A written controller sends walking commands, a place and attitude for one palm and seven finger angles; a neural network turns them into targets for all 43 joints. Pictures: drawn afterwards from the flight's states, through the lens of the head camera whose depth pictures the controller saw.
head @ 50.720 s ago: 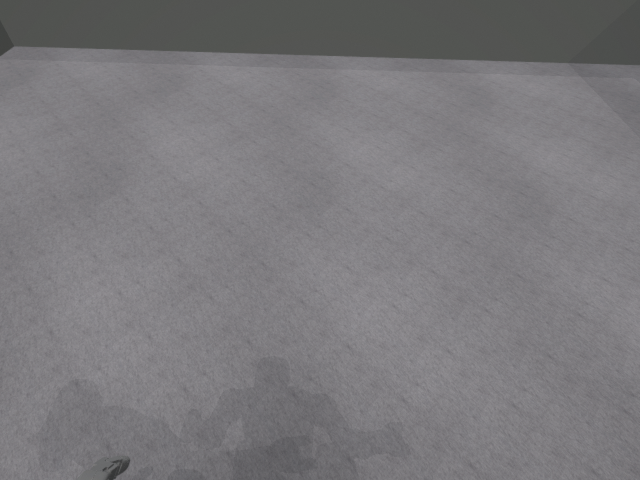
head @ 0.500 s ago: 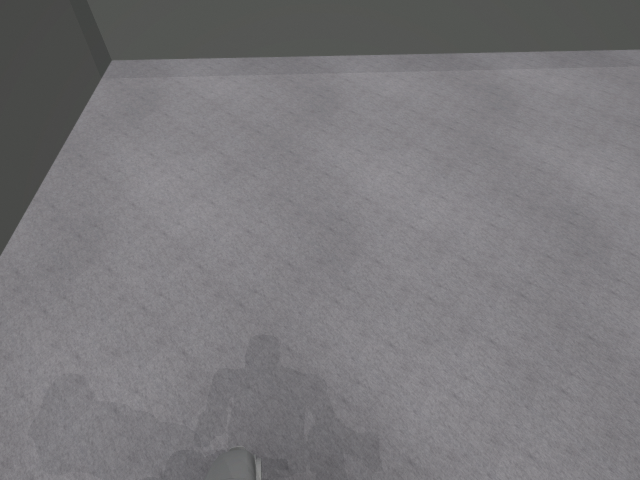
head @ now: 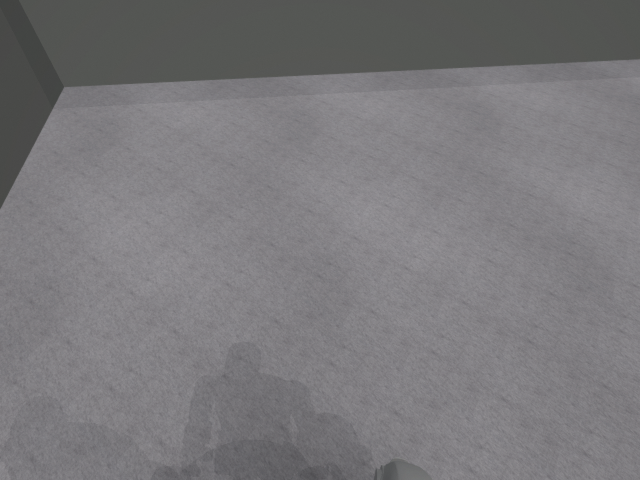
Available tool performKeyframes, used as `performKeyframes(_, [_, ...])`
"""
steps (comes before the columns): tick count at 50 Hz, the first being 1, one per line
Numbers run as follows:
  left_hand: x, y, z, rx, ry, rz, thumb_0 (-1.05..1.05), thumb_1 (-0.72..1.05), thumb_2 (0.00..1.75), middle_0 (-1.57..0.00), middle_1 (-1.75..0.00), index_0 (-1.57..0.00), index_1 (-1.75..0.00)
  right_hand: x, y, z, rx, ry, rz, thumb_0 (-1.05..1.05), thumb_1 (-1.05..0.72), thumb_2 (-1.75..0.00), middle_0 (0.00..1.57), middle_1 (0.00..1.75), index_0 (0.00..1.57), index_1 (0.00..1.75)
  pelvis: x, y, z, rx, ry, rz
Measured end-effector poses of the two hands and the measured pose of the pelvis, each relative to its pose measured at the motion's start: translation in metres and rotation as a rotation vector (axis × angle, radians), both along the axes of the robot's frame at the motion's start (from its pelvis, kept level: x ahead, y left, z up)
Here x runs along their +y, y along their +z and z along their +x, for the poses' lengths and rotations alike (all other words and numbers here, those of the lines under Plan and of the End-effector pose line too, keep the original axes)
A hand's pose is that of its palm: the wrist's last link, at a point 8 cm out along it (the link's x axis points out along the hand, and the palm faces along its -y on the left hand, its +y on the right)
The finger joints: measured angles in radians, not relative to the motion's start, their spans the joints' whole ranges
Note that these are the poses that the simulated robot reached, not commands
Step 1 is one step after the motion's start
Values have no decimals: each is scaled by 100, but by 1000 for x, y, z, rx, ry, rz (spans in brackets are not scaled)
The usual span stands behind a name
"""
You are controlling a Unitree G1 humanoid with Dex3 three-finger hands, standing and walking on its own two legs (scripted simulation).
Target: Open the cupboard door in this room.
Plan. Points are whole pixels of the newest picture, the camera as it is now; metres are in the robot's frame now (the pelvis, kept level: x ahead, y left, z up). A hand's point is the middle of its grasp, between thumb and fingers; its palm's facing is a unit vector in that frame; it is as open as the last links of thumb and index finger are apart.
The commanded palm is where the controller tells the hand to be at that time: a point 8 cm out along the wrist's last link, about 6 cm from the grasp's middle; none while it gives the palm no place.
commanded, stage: turn to face it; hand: left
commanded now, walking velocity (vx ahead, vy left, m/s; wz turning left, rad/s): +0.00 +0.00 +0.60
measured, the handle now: out of the picture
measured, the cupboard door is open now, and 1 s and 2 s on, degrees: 41 41 41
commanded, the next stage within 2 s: none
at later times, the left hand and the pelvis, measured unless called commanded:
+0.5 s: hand (219, 434) +0.21 +0.18 -0.20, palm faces +0.21 -0.97 -0.15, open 7.3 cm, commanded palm none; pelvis +0.14 -0.01 -0.03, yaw +12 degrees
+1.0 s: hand (231, 463) +0.16 +0.14 -0.15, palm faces +0.47 -0.83 -0.29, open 7.4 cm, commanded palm none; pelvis +0.20 -0.07 +0.00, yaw +29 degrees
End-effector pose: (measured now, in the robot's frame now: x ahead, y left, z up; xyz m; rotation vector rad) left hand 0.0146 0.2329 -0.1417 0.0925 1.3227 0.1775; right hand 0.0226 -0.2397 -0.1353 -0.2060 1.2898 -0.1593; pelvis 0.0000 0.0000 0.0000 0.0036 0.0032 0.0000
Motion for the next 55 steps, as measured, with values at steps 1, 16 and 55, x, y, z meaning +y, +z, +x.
performKeyframes(1, [0, 2, 22, -24, -24, 7, 1, 91, 90, -19, -29, -20, -30, -4, -1, -6, 31, -23, 0, 0, -94, -90, 20, 30, 20, 30, -2, 0, 8, 1, -11, 0])
performKeyframes(16, [-43, 4, 196, -232, -45, 30, 0, 91, 90, -20, -29, -20, -30, -24, -11, 54, 226, -55, 44, 1, -91, -90, 20, 30, 19, 30, -37, -7, 112, -1, 105, 4])
performKeyframes(55, [-78, 12, 98, -9, 501, 96, 1, 90, 90, -20, -29, -20, -30, 2, 2, 411, -72, 579, 29, 1, -91, -90, 20, 30, 19, 30, -68, -1, 208, 33, 576, 40])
